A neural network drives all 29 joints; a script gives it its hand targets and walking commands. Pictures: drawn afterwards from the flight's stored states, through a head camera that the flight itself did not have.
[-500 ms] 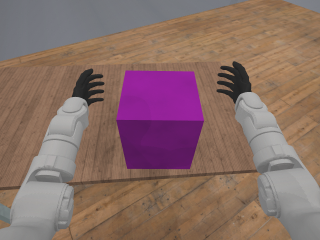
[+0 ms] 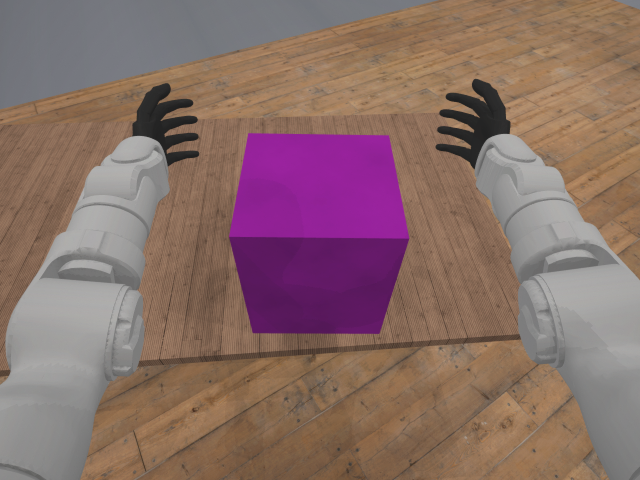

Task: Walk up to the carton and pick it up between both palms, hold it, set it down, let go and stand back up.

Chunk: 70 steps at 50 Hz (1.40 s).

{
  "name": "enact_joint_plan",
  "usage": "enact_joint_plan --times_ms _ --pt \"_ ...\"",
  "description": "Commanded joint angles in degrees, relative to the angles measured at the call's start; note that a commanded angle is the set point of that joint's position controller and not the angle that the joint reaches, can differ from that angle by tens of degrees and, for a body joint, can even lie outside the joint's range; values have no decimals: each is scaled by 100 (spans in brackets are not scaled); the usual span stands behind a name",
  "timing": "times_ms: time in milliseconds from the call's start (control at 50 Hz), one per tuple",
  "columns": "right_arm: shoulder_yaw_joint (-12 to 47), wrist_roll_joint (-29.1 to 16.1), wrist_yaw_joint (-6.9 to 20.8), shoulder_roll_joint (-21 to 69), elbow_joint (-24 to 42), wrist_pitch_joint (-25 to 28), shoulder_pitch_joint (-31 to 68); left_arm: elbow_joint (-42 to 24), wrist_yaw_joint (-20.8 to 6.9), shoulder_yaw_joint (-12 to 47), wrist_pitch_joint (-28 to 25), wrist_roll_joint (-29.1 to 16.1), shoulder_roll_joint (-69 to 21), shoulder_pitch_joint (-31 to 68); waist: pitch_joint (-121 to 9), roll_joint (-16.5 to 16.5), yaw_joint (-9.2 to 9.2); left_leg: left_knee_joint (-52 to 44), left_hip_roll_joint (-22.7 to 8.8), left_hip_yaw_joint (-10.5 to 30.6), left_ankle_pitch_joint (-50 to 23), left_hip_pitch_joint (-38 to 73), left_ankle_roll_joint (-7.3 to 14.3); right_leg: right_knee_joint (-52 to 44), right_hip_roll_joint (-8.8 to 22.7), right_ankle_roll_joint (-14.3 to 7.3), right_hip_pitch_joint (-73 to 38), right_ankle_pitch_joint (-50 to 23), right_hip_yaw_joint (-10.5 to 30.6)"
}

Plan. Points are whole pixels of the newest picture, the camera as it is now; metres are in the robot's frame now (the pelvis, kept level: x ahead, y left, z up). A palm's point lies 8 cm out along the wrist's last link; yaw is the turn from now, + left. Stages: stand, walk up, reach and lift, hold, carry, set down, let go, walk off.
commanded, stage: reach and lift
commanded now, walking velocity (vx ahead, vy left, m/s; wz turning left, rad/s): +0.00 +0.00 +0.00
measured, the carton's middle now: (317, 239) +0.46 +0.01 +0.00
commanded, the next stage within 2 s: none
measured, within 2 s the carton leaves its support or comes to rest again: neither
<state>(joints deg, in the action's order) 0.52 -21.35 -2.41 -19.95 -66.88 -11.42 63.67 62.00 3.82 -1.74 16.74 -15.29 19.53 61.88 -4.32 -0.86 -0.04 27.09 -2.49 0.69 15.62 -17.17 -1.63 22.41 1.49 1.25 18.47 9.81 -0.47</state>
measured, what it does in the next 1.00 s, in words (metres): stands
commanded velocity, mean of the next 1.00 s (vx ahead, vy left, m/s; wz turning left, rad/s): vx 0.00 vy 0.00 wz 0.00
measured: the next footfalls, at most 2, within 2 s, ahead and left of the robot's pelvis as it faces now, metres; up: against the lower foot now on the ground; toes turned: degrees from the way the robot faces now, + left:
none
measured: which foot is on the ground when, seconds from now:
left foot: down 0.00-1.00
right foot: down 0.00-1.00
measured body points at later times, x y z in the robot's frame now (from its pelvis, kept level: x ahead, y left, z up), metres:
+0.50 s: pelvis -0.01 +0.00 +0.00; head +0.06 +0.00 +0.44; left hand +0.46 +0.20 +0.08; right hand +0.46 -0.20 +0.10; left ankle -0.03 +0.13 -0.74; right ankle +0.01 -0.15 -0.74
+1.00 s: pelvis +0.00 -0.01 -0.01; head +0.08 +0.00 +0.43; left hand +0.46 +0.16 +0.05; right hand +0.47 -0.18 +0.07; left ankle -0.03 +0.13 -0.74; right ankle +0.01 -0.15 -0.74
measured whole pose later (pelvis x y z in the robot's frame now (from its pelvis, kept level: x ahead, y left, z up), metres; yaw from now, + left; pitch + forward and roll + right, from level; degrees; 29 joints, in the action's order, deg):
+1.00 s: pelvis +0.00 -0.01 -0.01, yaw +0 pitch +21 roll -1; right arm 2.9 -16.8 -2.3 -12.7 -75.7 15.1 57.5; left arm 83.0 1.9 -0.2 -18.5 -10.8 11.2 58.6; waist -11.9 -0.7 0.0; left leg 27.1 -2.5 0.8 13.3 -34.8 -1.6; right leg 22.6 1.5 1.3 36.2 7.5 -0.5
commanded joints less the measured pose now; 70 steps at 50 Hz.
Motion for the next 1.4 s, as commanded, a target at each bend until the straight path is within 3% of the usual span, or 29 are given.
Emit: enact_joint_plan --times_ms 0,80,100,120,160,220,240,260,360,380,400,480,500,560,700,800,920,940,960,1000,1020,1040,1080,1200,1220,1240,1260,1340,1380 --pt "111 72 5 -565 653 617 2125 -192 -163 388 -934 33 512 2358 -3158 -241 -155 -93 305 -305 -3615 610 -405 -100 -501 -92 -932 -2197 -313" --pt "147 205 55 -430 707 942 2019 110 -175 330 -1435 112 446 2137 -3359 -63 -264 -90 323 -341 -3603 391 -409 -17 -467 -78 -898 -2311 -277" --pt "109 242 64 -515 515 1011 1956 154 -175 418 -1508 70 388 2126 -3283 -112 -180 -69 306 -324 -3673 370 -417 -16 -486 -97 -751 -2230 -300" --pt "236 239 83 -464 512 1065 1987 523 -212 403 -1613 57 393 2059 -3305 35 -288 -61 297 -335 -3478 217 -366 16 -423 -79 -754 -2166 -274" --pt "216 320 57 -360 356 1180 1913 1065 -227 480 -1820 39 350 1925 -3087 189 -200 -166 307 -343 -2874 -138 -278 19 -389 -64 -624 -1869 -257" --pt "369 285 135 -320 292 1397 1789 1128 -251 571 -2183 45 353 1912 -3203 159 -233 -143 292 -355 -2853 -164 -249 79 -381 -93 -485 -1741 -291" --pt "443 339 144 -276 -141 1426 1575 1514 -296 536 -2292 98 298 1685 -2793 261 -221 -163 285 -337 -2714 -227 -232 94 -353 -74 -354 -1689 -288" --pt "343 454 134 -271 48 1539 1722 1262 -314 563 -2488 14 440 1931 -3122 289 -221 -166 308 -383 -2722 -260 -219 146 -356 -45 -406 -1756 -275" --pt "343 478 181 -172 -154 1992 1685 1399 -230 737 -3065 -111 318 2120 -3723 -155 -165 85 237 -357 -2952 -140 -326 292 -349 -96 186 -1462 -341" --pt "227 459 182 -220 -218 2018 1705 1359 -226 828 -3119 -187 209 2185 -3820 -140 -21 109 225 -318 -2890 -166 -331 291 -348 -99 338 -1305 -392" --pt "310 500 168 -195 -177 2097 1650 1567 -236 802 -3203 -234 253 2123 -3892 29 -44 184 226 -337 -2900 -165 -306 326 -348 -71 292 -1374 -397" --pt "329 512 125 -171 -73 2409 1863 1672 -207 712 -3473 -219 200 2119 -4537 -89 -162 408 225 -359 -3280 -413 -370 526 -339 -103 305 -1749 -386" --pt "288 545 97 -221 -315 2469 1574 1786 -228 701 -3539 -218 189 1911 -4447 -73 -26 415 242 -360 -3185 -502 -388 611 -352 -87 230 -1917 -408" --pt "518 437 86 71 -154 2647 1490 1821 -279 575 -3688 -94 111 1654 -4437 34 -165 426 228 -378 -3378 -668 -352 704 -327 -78 -188 -2421 -334" --pt "578 309 40 104 -180 2904 1318 1428 -249 269 -3811 160 -73 1473 -4658 -177 -281 620 199 -335 -4366 -373 -504 708 -421 -84 -171 -2983 -353" --pt "456 506 -10 239 -192 2974 1575 1485 -184 85 -3878 372 -265 1714 -4535 -167 -305 557 182 -351 -3989 -557 -463 680 -412 -76 -138 -2716 -289" --pt "377 671 -16 475 -169 2864 1559 1636 -129 -120 -3881 531 -400 1745 -4105 199 -355 362 254 -437 -3167 -954 -333 655 -360 -42 -303 -2438 -231" --pt "203 697 -25 412 -463 2829 1551 1659 -79 -127 -3875 586 -364 1803 -4044 14 -298 349 221 -407 -3048 -951 -342 599 -344 -69 -181 -2187 -245" --pt "125 816 -53 439 -402 2790 1596 1681 -51 -196 -3817 560 -404 1858 -4052 257 -259 333 207 -407 -3003 -841 -336 561 -371 -69 -108 -2059 -258" --pt "93 885 -97 629 -198 2820 1664 1686 -28 -261 -3855 668 -395 1891 -4162 161 -391 350 239 -477 -2884 -1171 -311 657 -315 -59 -296 -2226 -187" --pt "115 911 -84 685 -68 2828 1765 1544 -21 -302 -3917 629 -386 1923 -4249 317 -336 329 255 -485 -2905 -1146 -294 660 -304 -32 -446 -2397 -219" --pt "-78 945 -125 631 -263 2814 1681 1575 10 -193 -3876 634 -533 1885 -4203 77 -257 327 221 -451 -2875 -1093 -347 639 -340 -38 -296 -2185 -215" --pt "-245 1129 -127 633 -125 2829 1689 1587 13 -229 -3901 608 -574 1922 -4397 206 -224 391 240 -484 -2960 -988 -353 646 -346 -43 -87 -2152 -264" --pt "-414 1345 -249 944 -276 2840 1441 1542 54 -413 -3870 844 -799 1918 -4184 -27 -157 455 234 -485 -3155 -938 -417 563 -310 -106 -121 -2137 -299" --pt "-406 1421 -284 974 -200 2879 1601 1558 65 -553 -3866 896 -669 1995 -4303 41 -303 488 231 -516 -3196 -1029 -400 648 -308 -79 -258 -2311 -246" --pt "-593 1469 -270 939 -211 2891 1617 1446 116 -555 -3896 965 -779 1965 -4291 -56 -183 434 217 -513 -3211 -965 -415 611 -335 -90 -192 -2277 -308" --pt "-521 1485 -261 1030 -147 2908 1629 1422 93 -622 -3921 947 -801 1990 -4476 -3 -282 489 210 -519 -3263 -945 -397 620 -322 -64 -294 -2308 -292" --pt "-759 1651 -240 1237 -215 2842 1550 1338 79 -632 -3935 1019 -1061 2017 -4116 101 -193 369 199 -477 -3194 -788 -390 466 -348 -94 -187 -1935 -319" --pt "-733 1696 -229 1378 -133 2854 1445 1236 70 -602 -3938 1116 -1177 1913 -4188 -85 -240 413 194 -496 -3397 -684 -418 460 -343 -119 -199 -2100 -316"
